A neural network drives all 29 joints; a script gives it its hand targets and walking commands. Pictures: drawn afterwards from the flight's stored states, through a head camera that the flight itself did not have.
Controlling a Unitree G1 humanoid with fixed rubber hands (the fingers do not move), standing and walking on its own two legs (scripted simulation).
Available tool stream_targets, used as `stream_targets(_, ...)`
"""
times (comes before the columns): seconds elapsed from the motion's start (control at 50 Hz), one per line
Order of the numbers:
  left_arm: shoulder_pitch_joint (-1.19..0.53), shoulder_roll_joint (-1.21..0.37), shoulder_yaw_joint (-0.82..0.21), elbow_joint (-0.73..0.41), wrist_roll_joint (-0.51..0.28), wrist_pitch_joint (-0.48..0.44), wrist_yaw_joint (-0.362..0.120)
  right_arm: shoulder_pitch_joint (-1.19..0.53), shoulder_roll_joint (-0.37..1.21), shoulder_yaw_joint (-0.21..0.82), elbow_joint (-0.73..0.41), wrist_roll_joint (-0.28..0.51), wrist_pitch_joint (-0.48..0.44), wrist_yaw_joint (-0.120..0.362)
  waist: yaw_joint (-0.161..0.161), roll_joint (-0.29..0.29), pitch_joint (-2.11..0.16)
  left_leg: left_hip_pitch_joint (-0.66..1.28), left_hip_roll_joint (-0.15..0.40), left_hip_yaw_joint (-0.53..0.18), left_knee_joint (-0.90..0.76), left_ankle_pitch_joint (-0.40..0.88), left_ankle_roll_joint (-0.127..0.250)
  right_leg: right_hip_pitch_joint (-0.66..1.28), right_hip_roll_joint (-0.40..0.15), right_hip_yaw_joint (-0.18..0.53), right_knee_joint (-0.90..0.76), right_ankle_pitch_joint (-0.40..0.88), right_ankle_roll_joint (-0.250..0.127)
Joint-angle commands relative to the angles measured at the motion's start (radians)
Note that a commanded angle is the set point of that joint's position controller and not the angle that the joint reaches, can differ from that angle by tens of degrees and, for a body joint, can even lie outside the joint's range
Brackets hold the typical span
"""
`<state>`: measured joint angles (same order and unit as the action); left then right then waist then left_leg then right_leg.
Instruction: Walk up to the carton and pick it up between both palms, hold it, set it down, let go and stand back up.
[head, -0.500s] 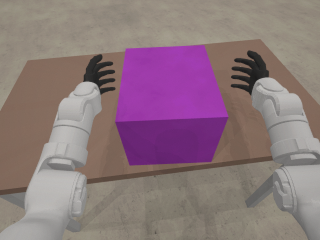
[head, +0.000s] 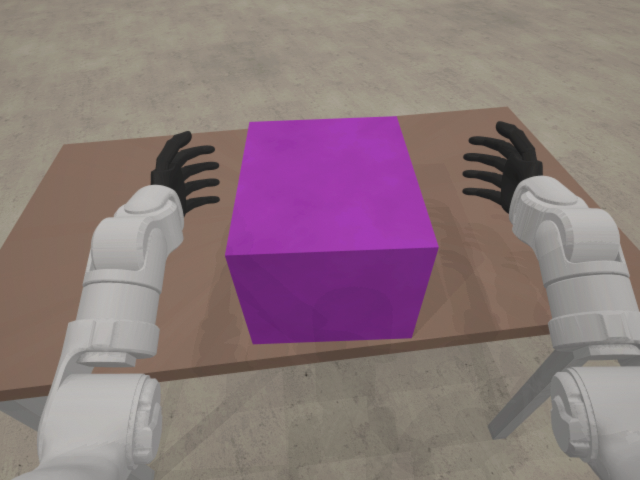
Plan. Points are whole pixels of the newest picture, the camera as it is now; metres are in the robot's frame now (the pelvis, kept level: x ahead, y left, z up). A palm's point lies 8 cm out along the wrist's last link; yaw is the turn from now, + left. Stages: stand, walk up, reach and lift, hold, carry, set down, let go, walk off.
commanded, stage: set down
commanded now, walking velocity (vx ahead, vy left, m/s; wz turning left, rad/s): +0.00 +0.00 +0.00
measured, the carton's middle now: (327, 225) +0.48 -0.03 +0.06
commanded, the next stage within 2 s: let go in 1.14 s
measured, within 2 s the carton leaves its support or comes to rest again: neither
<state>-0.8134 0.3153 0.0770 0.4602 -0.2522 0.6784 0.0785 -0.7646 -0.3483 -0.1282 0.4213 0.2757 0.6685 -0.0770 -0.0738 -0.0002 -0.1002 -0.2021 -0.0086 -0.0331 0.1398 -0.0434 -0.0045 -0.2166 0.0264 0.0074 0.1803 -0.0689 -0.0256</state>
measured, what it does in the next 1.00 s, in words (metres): stands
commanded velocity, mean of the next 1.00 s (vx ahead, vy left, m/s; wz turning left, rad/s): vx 0.00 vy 0.00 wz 0.00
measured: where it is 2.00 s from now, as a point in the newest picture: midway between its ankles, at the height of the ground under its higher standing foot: outside the picture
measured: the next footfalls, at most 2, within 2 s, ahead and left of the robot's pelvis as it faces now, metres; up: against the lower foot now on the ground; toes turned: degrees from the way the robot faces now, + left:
none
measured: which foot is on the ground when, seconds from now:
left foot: down 0.00-1.00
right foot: down 0.00-1.00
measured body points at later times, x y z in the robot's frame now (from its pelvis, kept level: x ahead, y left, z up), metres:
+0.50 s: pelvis -0.04 +0.01 -0.01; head -0.03 +0.01 +0.44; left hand +0.35 +0.17 +0.10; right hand +0.31 -0.24 +0.10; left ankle +0.01 +0.12 -0.75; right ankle +0.01 -0.10 -0.75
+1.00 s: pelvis +0.00 +0.01 +0.00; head +0.04 +0.00 +0.45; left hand +0.27 +0.19 +0.06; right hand +0.25 -0.21 +0.06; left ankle +0.01 +0.12 -0.75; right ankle +0.01 -0.10 -0.75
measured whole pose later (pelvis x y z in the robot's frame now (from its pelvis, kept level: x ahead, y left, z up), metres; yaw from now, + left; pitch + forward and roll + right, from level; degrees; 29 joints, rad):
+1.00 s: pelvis +0.00 +0.01 +0.00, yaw -1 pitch +0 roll +0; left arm 0.17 0.27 -0.02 -0.28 -0.27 0.37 0.04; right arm 0.20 -0.25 -0.03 -0.28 0.22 0.37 -0.08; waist -0.01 0.01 0.06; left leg -0.12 -0.01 -0.02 0.24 -0.12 0.01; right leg -0.13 0.02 0.01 0.25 -0.13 -0.02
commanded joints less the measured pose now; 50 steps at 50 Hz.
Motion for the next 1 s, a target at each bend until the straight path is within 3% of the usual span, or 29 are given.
stream_targets(0.0,-0.412,0.153,0.054,-0.205,0.018,-0.047,-0.011,-0.371,-0.155,-0.055,-0.208,-0.021,-0.050,0.001,-0.013,-0.014,-0.481,0.223,-0.032,-0.023,0.059,0.239,0.019,0.213,-0.020,0.010,0.072,0.488,0.058)
stream_targets(0.02,-0.349,0.114,0.051,-0.198,0.017,-0.052,-0.017,-0.336,-0.131,-0.048,-0.200,-0.021,-0.055,0.006,-0.001,0.004,-0.452,0.217,-0.031,-0.023,0.058,0.220,0.019,0.229,-0.017,0.015,0.068,0.442,0.051)
stream_targets(0.06,-0.320,0.124,0.068,-0.274,0.006,-0.077,-0.019,-0.300,-0.137,-0.059,-0.280,-0.020,-0.078,0.014,0.001,-0.043,-0.450,0.226,-0.016,-0.028,0.058,0.246,0.018,0.202,-0.015,-0.006,0.062,0.419,0.049)
stream_targets(0.1,-0.329,0.116,0.058,-0.372,-0.010,-0.107,-0.013,-0.302,-0.137,-0.053,-0.376,-0.026,-0.106,0.013,-0.008,-0.051,-0.519,0.274,-0.007,-0.036,0.074,0.222,0.026,0.189,-0.018,-0.001,0.062,0.377,0.037)
stream_targets(0.14,-0.333,0.136,0.060,-0.432,-0.006,-0.121,0.003,-0.301,-0.157,-0.079,-0.446,-0.018,-0.121,-0.001,0.001,-0.001,-0.535,0.262,-0.014,-0.014,0.090,0.172,0.019,0.166,-0.021,-0.003,0.061,0.315,0.034)
stream_targets(0.16,-0.325,0.144,0.068,-0.455,-0.008,-0.121,0.009,-0.292,-0.170,-0.080,-0.461,-0.026,-0.118,-0.006,-0.007,-0.021,-0.567,0.269,-0.007,-0.025,0.089,0.166,0.023,0.174,-0.014,-0.009,0.065,0.272,0.029)
stream_targets(0.22,-0.293,0.113,0.053,-0.407,0.009,-0.095,0.006,-0.234,-0.133,-0.075,-0.406,-0.037,-0.096,0.000,-0.005,-0.011,-0.409,0.190,-0.006,0.001,0.090,-0.055,0.027,0.075,-0.023,-0.015,0.051,0.053,0.023)
stream_targets(0.24,-0.263,0.107,0.062,-0.371,0.009,-0.093,0.006,-0.210,-0.139,-0.086,-0.391,-0.040,-0.094,0.002,-0.003,-0.008,-0.386,0.177,-0.003,-0.007,0.092,-0.069,0.028,0.049,-0.020,-0.026,0.055,0.010,0.016)
stream_targets(0.26,-0.240,0.090,0.055,-0.364,0.022,-0.095,0.004,-0.187,-0.130,-0.084,-0.374,-0.049,-0.094,0.003,0.002,0.046,-0.380,0.166,0.002,-0.003,0.092,-0.095,0.017,0.057,-0.015,-0.026,0.059,-0.027,0.000)
stream_targets(0.28,-0.245,0.096,0.062,-0.362,0.024,-0.103,0.006,-0.182,-0.123,-0.075,-0.385,-0.059,-0.099,0.013,0.012,0.009,-0.393,0.164,-0.006,0.001,0.110,-0.119,0.016,0.044,-0.009,-0.027,0.057,-0.071,0.006)
stream_targets(0.3,-0.189,0.071,0.056,-0.312,0.018,-0.101,0.003,-0.149,-0.131,-0.083,-0.346,-0.075,-0.105,0.019,-0.004,-0.010,-0.349,0.156,0.002,-0.001,0.109,-0.136,0.025,0.030,-0.011,-0.036,0.061,-0.105,0.005)
stream_targets(0.32,-0.175,0.062,0.055,-0.334,0.021,-0.110,-0.002,-0.141,-0.115,-0.083,-0.368,-0.064,-0.117,0.024,0.005,0.009,-0.335,0.146,-0.007,0.001,0.118,-0.168,0.021,0.020,-0.016,-0.021,0.064,-0.135,0.003)
stream_targets(0.38,-0.140,0.043,0.051,-0.406,0.030,-0.149,-0.005,-0.114,-0.091,-0.083,-0.411,-0.080,-0.155,0.040,0.019,-0.027,-0.368,0.133,-0.004,0.000,0.137,-0.137,0.020,0.003,-0.013,-0.035,0.084,-0.117,0.005)
stream_targets(0.4,-0.155,0.060,0.062,-0.459,0.041,-0.164,-0.002,-0.107,-0.094,-0.076,-0.447,-0.071,-0.168,0.036,0.015,-0.006,-0.411,0.142,-0.005,0.002,0.126,-0.123,0.018,0.030,-0.013,-0.031,0.082,-0.079,0.002)
stream_targets(0.48,-0.033,0.046,0.066,-0.480,0.048,-0.187,-0.006,-0.024,-0.104,-0.090,-0.499,-0.091,-0.198,0.036,0.025,-0.066,-0.359,0.157,-0.005,-0.001,0.112,-0.165,0.030,0.052,-0.019,-0.022,0.078,-0.101,0.009)
stream_targets(0.5,0.008,0.041,0.058,-0.494,0.052,-0.198,-0.008,0.039,-0.092,-0.080,-0.476,-0.070,-0.202,0.036,0.026,-0.014,-0.280,0.140,-0.003,-0.003,0.109,-0.148,0.030,0.038,-0.026,-0.017,0.072,-0.071,0.006)
stream_targets(0.54,0.094,0.051,0.036,-0.496,0.046,-0.200,-0.013,0.108,-0.104,-0.097,-0.506,-0.099,-0.209,0.028,-0.001,-0.015,-0.291,0.162,-0.006,0.003,0.107,-0.154,0.028,0.078,-0.023,-0.016,0.066,-0.080,-0.001)
stream_targets(0.6,0.103,0.063,0.033,-0.588,0.025,-0.214,-0.023,0.157,-0.069,-0.058,-0.573,-0.069,-0.206,0.026,0.018,-0.042,-0.277,0.166,-0.007,-0.004,0.092,-0.140,0.041,0.108,-0.029,-0.018,0.059,-0.039,0.001)
stream_targets(0.62,0.162,0.074,0.038,-0.583,0.045,-0.218,-0.026,0.203,-0.052,-0.043,-0.563,-0.054,-0.205,0.027,0.039,-0.004,-0.248,0.142,-0.006,0.004,0.097,-0.128,0.039,0.133,-0.035,-0.010,0.066,-0.029,0.002)
stream_targets(0.66,0.250,0.045,0.018,-0.629,0.031,-0.229,-0.024,0.272,-0.051,-0.025,-0.617,-0.043,-0.215,0.029,0.047,0.010,-0.231,0.113,-0.006,0.009,0.089,-0.103,0.031,0.169,-0.030,-0.004,0.073,-0.002,-0.005)
stream_targets(0.7,0.326,0.048,0.015,-0.694,0.033,-0.243,-0.024,0.363,-0.053,-0.024,-0.665,-0.055,-0.230,0.021,0.046,-0.029,-0.231,0.139,-0.010,0.014,0.096,-0.066,0.036,0.154,-0.033,0.004,0.069,0.028,0.001)
stream_targets(0.76,0.462,0.031,-0.007,-0.730,0.024,-0.248,-0.030,0.476,-0.031,-0.028,-0.701,-0.065,-0.239,0.021,0.042,-0.027,-0.167,0.149,-0.008,0.010,0.080,-0.074,0.022,0.173,-0.033,-0.003,0.066,0.019,-0.002)
stream_targets(0.84,0.619,0.063,-0.011,-0.922,0.016,-0.308,-0.034,0.648,-0.027,-0.013,-0.841,-0.065,-0.295,0.002,0.046,0.012,-0.206,0.189,-0.009,0.006,0.098,0.091,0.030,0.195,-0.028,0.022,0.068,0.153,0.005)
stream_targets(0.86,0.662,0.058,-0.009,-0.887,0.017,-0.323,-0.043,0.675,-0.033,-0.002,-0.874,-0.080,-0.310,-0.004,0.054,-0.028,-0.190,0.170,-0.011,0.001,0.101,0.115,0.021,0.224,-0.032,0.017,0.066,0.195,0.006)
stream_targets(0.9,0.739,0.063,-0.023,-0.967,-0.015,-0.358,-0.041,0.713,-0.029,0.032,-0.960,-0.068,-0.353,-0.007,0.055,-0.022,-0.239,0.171,-0.003,-0.003,0.110,0.155,0.016,0.256,-0.037,0.036,0.092,0.256,0.011)
stream_targets(0.92,0.748,0.065,-0.041,-1.010,-0.016,-0.375,-0.039,0.754,-0.022,0.037,-0.942,-0.055,-0.366,-0.005,0.067,-0.006,-0.207,0.158,-0.003,0.003,0.107,0.169,0.016,0.255,-0.033,0.032,0.089,0.264,0.010)
stream_targets(0.94,0.783,0.067,-0.034,-1.005,-0.021,-0.386,-0.042,0.787,-0.009,0.055,-0.963,-0.054,-0.378,-0.005,0.068,-0.039,-0.195,0.176,-0.001,0.004,0.107,0.182,0.017,0.249,-0.028,0.031,0.086,0.259,0.016)
stream_targets(0.96,0.844,0.057,-0.034,-1.005,-0.019,-0.392,-0.039,0.825,0.000,0.067,-0.980,-0.037,-0.384,-0.003,0.073,-0.009,-0.183,0.175,-0.006,0.002,0.101,0.178,0.004,0.246,-0.026,0.035,0.083,0.241,0.011)
stream_targets(0.98,0.912,0.049,-0.026,-0.966,-0.017,-0.391,-0.035,0.869,-0.013,0.068,-0.972,-0.050,-0.385,-0.004,0.078,-0.033,-0.130,0.153,-0.008,-0.002,0.092,0.163,-0.008,0.240,-0.019,0.027,0.075,0.210,0.010)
